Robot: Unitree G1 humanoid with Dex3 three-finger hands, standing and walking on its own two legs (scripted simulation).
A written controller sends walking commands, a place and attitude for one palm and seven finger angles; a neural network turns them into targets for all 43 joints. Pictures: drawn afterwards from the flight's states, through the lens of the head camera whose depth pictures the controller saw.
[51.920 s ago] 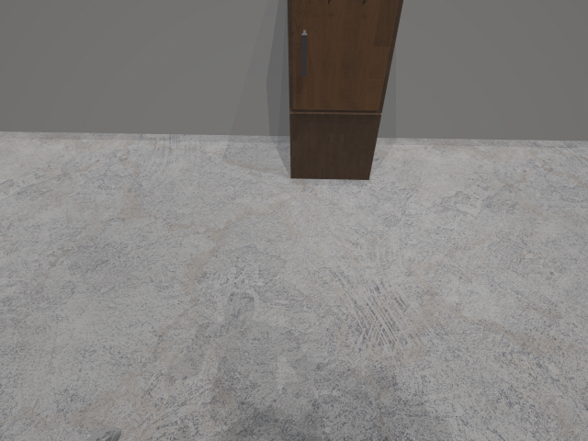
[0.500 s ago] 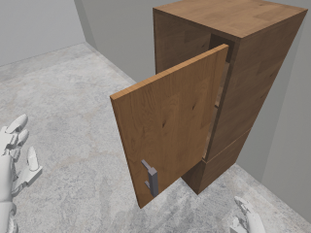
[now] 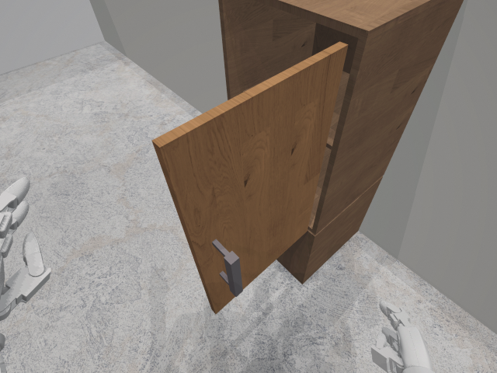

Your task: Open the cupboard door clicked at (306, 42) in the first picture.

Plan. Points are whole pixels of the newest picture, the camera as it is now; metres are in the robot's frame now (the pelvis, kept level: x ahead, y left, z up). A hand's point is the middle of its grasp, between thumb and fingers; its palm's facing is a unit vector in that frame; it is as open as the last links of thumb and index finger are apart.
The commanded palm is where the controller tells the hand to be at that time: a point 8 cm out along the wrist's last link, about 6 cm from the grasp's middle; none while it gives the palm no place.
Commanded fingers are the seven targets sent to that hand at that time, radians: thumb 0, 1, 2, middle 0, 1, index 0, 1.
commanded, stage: step back with the hand held close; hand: left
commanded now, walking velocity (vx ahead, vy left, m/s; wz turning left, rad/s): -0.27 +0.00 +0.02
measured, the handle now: (227, 268) +0.33 +0.08 -0.10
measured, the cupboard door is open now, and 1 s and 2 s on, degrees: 91 91 91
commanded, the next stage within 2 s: stop stepping back and stand still in 1.30 s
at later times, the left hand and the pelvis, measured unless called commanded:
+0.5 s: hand out of the picture +0.12 +0.29 +0.15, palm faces +0.46 -0.71 -0.53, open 7.4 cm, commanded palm +0.05 +0.32 +0.17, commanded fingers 0.00 0.90 0.90 -0.20 -0.30 -0.20 -0.30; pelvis -0.07 +0.01 -0.02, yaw +3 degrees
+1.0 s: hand out of the picture +0.06 +0.27 +0.16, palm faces +0.41 -0.78 -0.46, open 7.4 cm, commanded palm +0.01 +0.30 +0.17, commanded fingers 0.00 0.90 0.90 -0.20 -0.30 -0.20 -0.30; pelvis -0.15 +0.01 -0.02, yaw -3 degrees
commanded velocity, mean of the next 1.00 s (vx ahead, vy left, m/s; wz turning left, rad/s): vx -0.34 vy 0.00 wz -0.02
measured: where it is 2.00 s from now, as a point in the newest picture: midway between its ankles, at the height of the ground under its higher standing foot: outside the picture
